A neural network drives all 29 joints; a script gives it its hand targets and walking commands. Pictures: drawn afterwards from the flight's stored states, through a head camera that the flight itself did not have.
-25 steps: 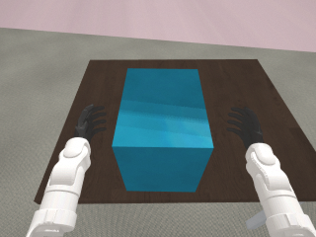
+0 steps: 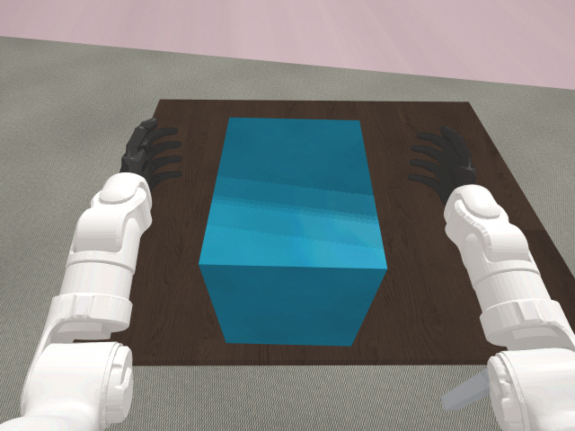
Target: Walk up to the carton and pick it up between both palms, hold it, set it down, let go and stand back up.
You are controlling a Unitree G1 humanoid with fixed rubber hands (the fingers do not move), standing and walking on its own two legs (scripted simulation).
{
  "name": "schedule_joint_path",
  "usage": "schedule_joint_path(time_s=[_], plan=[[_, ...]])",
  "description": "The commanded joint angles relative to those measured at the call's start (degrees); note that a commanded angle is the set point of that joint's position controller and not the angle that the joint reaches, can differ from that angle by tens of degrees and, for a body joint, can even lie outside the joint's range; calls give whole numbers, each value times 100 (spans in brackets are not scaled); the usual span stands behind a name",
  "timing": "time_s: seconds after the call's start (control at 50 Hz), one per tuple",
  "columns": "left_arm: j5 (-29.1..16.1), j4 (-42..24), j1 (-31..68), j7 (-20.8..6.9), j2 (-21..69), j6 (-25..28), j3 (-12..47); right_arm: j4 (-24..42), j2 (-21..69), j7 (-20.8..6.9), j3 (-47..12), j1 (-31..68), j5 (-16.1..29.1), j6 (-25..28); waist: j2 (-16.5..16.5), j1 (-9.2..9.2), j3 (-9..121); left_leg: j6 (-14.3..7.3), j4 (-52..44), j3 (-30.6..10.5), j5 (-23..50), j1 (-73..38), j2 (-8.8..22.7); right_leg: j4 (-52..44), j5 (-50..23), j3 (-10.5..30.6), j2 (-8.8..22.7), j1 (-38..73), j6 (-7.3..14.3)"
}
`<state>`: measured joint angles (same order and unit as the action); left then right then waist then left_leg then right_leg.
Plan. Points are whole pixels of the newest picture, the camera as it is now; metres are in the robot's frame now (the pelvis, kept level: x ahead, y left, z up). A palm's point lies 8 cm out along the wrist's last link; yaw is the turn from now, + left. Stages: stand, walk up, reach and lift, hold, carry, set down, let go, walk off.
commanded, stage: reach and lift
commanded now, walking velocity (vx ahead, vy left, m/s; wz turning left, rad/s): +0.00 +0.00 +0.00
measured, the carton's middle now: (291, 233) +0.42 +0.01 -0.01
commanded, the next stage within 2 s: none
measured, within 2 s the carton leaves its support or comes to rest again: neither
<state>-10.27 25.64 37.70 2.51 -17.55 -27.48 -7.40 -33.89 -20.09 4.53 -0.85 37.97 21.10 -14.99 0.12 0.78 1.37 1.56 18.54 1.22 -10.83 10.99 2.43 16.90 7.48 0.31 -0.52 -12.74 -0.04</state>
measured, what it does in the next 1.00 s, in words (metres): stands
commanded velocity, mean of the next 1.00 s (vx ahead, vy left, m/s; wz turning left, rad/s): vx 0.00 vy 0.00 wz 0.00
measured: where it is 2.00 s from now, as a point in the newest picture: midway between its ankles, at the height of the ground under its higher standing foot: outside the picture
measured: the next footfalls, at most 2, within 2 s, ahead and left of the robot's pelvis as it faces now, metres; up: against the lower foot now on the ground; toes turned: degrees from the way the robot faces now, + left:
none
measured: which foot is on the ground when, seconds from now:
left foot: down 0.00-1.00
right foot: down 0.00-1.00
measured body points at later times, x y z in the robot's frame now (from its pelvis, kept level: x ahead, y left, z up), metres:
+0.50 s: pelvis +0.00 +0.00 +0.00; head +0.02 +0.01 +0.45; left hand +0.44 +0.21 +0.13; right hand +0.45 -0.20 +0.13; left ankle -0.02 +0.13 -0.75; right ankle +0.01 -0.12 -0.75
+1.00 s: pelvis -0.01 +0.00 -0.03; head +0.05 +0.00 +0.42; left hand +0.42 +0.20 +0.03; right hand +0.43 -0.21 +0.04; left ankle -0.02 +0.13 -0.75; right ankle +0.01 -0.12 -0.75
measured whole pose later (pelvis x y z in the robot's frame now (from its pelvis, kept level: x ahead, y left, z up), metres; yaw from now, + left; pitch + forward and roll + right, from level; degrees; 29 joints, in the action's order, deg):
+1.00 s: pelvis -0.01 +0.00 -0.03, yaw +1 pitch +19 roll -1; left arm -16.6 83.5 53.2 3.0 -14.1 19.9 4.1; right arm -77.8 -15.9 2.2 -6.2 51.4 22.3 15.8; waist -0.5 0.3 13.2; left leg 1.8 35.7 -0.5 -15.8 38.9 2.7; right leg 32.9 12.1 -0.7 -0.8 -39.9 0.3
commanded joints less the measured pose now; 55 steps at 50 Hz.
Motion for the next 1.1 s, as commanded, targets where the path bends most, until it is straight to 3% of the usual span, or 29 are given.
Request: schedule_joint_path(time_s=[0.0,0.2,0.3,0.44,0.58,0.72,0.8,0.9,1.08], plan=[[-20,-728,2848,31,-899,193,-184,666,-1011,-22,353,2697,41,168,-91,38,2906,31,102,84,1835,-708,-306,215,-1871,-87,-256,1216,-186],[-90,399,3807,60,-1055,328,-34,-404,-1033,-78,188,3742,123,99,-18,16,3134,6,179,18,1703,-516,-292,252,-1878,-103,-188,1045,-197],[30,1097,3596,-23,-903,674,41,-1051,-832,-82,53,3675,43,305,-10,-11,3078,27,262,12,1900,-539,-309,285,-2073,-125,-179,1039,-213],[223,1780,3304,-86,-655,1792,50,-1528,-428,-47,5,3437,-234,1115,-6,-108,2956,87,347,70,1907,-377,-356,314,-1912,-143,-186,1002,-215],[76,2105,3634,72,-466,3049,333,-1737,-352,-17,246,3385,-494,1998,-266,11,3677,274,736,69,2232,-502,-296,431,-1678,-253,-257,290,-104],[-266,3482,3880,169,-352,4103,794,-2588,-442,-81,153,3471,-415,2724,-344,99,4222,397,1273,0,2378,-168,-196,816,-1438,-336,-258,-613,-11],[-453,4399,3883,130,-340,4501,998,-3211,-474,-154,-77,3556,-210,3020,-233,69,4151,378,1478,-4,2096,319,-162,1103,-1102,-335,-225,-1021,12],[-602,5054,3897,69,-390,4922,1085,-3647,-386,-240,-404,3661,75,3315,-95,-60,4153,306,1699,52,1740,1062,-179,1428,-865,-274,-150,-1224,-4],[-845,5090,4408,-10,-506,5352,1148,-3386,-129,-196,-610,3955,229,3477,21,-90,4946,159,2080,124,1172,2229,-288,2031,-949,-129,-27,-1109,-77]])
